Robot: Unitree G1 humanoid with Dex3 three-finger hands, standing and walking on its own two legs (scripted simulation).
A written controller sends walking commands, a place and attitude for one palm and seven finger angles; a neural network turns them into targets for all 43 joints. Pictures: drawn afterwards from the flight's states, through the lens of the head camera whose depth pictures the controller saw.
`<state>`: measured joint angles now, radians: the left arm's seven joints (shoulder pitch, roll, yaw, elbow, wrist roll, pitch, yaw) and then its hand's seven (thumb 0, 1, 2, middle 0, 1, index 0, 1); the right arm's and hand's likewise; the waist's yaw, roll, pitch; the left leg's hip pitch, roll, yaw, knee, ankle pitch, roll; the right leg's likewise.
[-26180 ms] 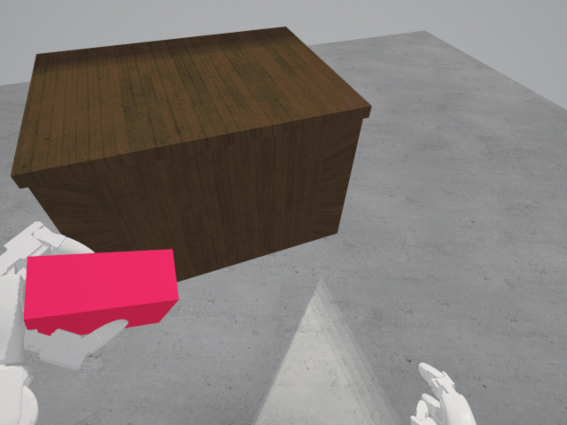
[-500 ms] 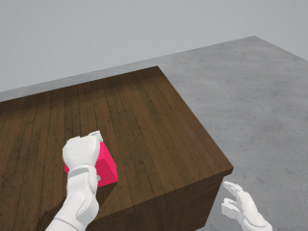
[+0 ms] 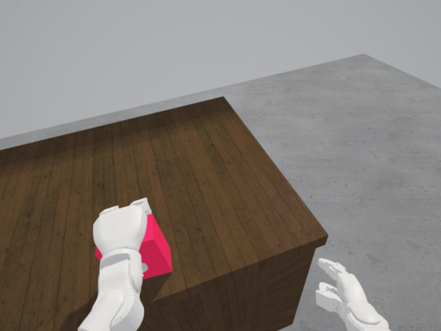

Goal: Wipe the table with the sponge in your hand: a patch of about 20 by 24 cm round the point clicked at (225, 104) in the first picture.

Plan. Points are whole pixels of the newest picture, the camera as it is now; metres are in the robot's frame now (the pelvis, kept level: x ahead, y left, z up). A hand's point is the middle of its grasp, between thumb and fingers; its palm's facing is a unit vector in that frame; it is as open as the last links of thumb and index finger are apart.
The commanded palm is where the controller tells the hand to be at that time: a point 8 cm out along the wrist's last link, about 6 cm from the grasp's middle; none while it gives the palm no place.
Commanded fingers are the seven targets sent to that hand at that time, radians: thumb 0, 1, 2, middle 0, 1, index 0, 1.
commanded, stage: wipe back along the middle lane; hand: left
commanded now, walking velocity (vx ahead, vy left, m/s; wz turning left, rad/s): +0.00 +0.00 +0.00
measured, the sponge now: (141, 256) +0.26 +0.21 -0.01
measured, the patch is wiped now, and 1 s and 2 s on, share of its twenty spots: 0.90 0.90 0.95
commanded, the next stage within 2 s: slide across to the third lane in 0.10 s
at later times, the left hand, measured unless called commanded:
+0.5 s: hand (134, 238) +0.26 +0.21 +0.05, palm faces +0.01 -0.09 -1.00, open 10.1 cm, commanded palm +0.23 +0.18 +0.10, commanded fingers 0.00 0.10 1.30 -1.20 -1.60 -1.20 -1.60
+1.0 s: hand (161, 230) +0.28 +0.16 +0.05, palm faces +0.03 -0.07 -1.00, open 10.1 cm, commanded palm +0.24 +0.13 +0.10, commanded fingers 0.00 0.10 1.30 -1.20 -1.60 -1.20 -1.60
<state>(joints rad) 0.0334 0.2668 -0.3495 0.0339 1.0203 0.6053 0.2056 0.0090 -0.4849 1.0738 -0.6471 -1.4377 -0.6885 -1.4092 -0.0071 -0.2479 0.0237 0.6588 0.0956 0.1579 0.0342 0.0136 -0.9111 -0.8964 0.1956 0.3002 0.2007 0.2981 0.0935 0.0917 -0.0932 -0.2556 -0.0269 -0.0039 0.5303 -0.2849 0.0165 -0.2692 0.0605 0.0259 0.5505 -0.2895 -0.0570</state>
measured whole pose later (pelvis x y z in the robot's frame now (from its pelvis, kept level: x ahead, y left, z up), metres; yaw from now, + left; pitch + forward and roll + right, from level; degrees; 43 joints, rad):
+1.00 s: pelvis -0.01 +0.00 +0.00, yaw +2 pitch +0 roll +1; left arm -0.23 0.16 -0.51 0.27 0.99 0.66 0.20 -0.02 -0.52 1.08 -0.68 -1.40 -0.74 -1.33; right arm -0.03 -0.23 0.01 0.71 0.10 0.15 0.06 0.01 -0.91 -0.90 0.20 0.30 0.19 0.30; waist 0.11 0.09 -0.10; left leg -0.28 -0.05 -0.03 0.54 -0.26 0.02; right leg -0.29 0.04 0.00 0.57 -0.28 -0.05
